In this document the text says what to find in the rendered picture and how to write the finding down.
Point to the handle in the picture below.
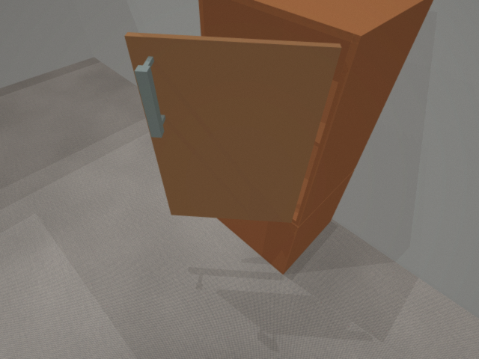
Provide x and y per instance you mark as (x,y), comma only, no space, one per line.
(149,99)

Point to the cupboard door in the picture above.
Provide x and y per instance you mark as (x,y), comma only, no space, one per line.
(241,119)

